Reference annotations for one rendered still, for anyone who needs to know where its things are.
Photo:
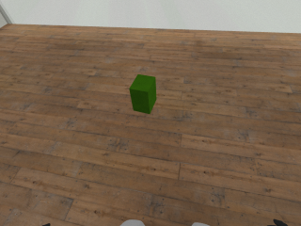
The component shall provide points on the carton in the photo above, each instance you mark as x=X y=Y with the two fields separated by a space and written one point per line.
x=143 y=93

